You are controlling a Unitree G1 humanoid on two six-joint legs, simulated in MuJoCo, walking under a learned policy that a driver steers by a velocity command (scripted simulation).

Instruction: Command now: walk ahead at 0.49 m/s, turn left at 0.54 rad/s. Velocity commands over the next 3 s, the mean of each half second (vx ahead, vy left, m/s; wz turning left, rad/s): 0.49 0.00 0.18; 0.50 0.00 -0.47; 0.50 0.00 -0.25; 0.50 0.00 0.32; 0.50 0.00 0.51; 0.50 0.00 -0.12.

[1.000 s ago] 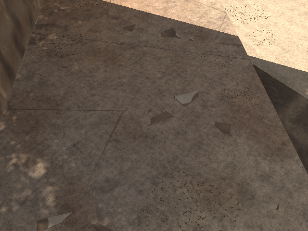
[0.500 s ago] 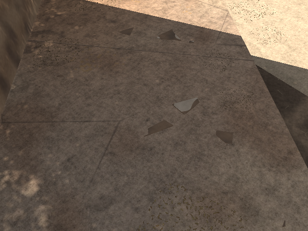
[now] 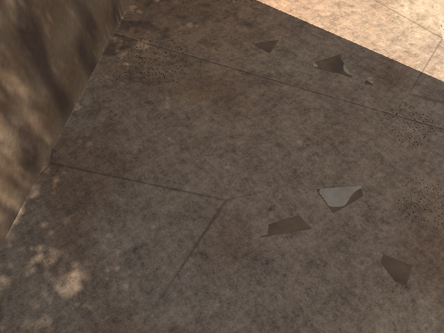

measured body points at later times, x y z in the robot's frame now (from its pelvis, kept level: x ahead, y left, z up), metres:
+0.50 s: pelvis +0.30 -0.03 +0.00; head +0.33 -0.03 +0.45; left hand +0.47 +0.20 -0.11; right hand +0.25 -0.30 -0.14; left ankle +0.08 +0.02 -0.69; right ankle +0.41 -0.10 -0.72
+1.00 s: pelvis +0.58 -0.02 +0.01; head +0.62 -0.03 +0.46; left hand +0.59 +0.26 -0.11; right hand +0.78 -0.28 -0.06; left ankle +0.73 +0.06 -0.71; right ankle +0.42 -0.09 -0.71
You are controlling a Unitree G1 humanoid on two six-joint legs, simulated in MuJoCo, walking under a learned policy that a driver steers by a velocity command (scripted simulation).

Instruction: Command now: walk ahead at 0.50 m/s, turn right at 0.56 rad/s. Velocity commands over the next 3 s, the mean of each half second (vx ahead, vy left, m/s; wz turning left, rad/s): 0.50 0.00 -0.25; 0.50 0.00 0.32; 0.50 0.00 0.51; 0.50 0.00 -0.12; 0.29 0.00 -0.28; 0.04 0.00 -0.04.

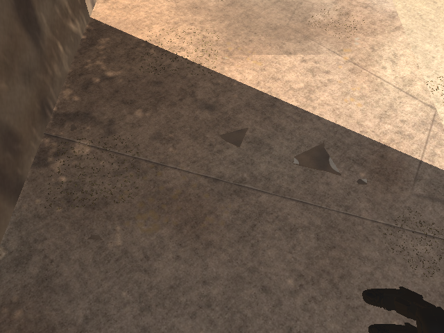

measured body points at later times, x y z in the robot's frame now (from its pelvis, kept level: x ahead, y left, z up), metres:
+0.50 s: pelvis +0.25 -0.01 +0.01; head +0.28 -0.01 +0.45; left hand +0.50 +0.17 -0.08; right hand +0.16 -0.25 -0.13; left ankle +0.13 +0.11 -0.73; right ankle +0.35 -0.12 -0.72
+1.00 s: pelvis +0.50 -0.04 +0.00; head +0.53 -0.03 +0.45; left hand +0.44 +0.21 -0.14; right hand +0.69 -0.25 -0.11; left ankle +0.64 +0.07 -0.70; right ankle +0.36 -0.12 -0.73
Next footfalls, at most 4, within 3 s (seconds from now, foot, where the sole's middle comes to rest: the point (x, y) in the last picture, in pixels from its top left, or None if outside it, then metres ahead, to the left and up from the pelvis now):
0.02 left None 0.17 0.11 -0.77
0.52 right None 0.40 -0.12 -0.77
1.08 left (241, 258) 0.68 0.06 -0.77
1.62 right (262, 171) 1.04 0.01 -0.77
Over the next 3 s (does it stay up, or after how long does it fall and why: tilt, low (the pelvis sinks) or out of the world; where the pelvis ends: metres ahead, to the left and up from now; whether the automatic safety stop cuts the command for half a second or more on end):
stays up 1.22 0.15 0.02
